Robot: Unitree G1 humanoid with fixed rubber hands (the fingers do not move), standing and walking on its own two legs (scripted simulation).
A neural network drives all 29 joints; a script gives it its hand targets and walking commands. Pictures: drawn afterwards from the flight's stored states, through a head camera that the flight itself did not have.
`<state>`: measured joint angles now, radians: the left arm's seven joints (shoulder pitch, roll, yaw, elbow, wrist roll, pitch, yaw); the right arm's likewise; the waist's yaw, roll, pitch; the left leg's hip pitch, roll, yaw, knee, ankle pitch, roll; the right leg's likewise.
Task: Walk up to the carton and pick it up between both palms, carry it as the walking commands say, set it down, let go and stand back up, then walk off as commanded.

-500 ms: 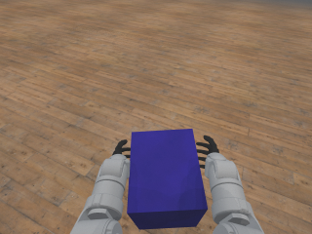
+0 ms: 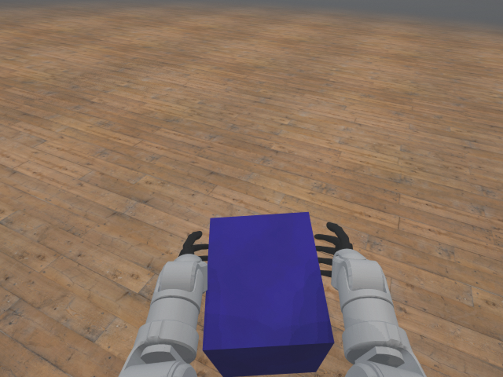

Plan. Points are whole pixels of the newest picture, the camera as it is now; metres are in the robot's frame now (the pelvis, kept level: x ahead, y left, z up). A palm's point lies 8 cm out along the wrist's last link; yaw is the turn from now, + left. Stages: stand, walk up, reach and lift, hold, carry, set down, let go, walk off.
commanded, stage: reach and lift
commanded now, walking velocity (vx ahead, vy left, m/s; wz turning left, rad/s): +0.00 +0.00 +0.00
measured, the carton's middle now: (264, 297) +0.30 +0.00 -0.04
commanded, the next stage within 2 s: hold in 0.12 s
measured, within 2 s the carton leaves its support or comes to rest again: neither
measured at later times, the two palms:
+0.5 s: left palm (196, 265) +0.31 +0.13 +0.04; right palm (346, 262) +0.32 -0.13 +0.05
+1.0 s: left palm (202, 272) +0.29 +0.11 +0.05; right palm (360, 269) +0.29 -0.15 +0.07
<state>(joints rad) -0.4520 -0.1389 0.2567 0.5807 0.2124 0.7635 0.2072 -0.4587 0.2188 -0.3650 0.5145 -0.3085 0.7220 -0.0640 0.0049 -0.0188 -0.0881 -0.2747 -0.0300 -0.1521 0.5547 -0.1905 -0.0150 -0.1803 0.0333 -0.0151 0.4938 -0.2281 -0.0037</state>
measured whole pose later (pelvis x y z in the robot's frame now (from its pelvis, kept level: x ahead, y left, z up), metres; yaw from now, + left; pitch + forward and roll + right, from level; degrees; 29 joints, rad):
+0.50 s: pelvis +0.02 +0.00 +0.00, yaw +0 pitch -4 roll -2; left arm -0.42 -0.16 0.20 0.56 0.22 0.76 0.23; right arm -0.41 0.20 -0.36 0.50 -0.31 0.69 -0.05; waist 0.00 -0.02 -0.09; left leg -0.27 -0.03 -0.15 0.55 -0.21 -0.01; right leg -0.17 0.03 -0.01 0.48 -0.24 0.00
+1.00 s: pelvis -0.01 +0.00 -0.01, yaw -2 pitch -2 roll +0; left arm -0.37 -0.18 0.13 0.28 0.14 0.92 0.27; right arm -0.40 0.19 -0.27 0.26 -0.22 0.88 -0.15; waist 0.02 -0.02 -0.11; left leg -0.40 -0.03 -0.10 0.67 -0.26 -0.02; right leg -0.35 0.02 -0.01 0.67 -0.28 -0.01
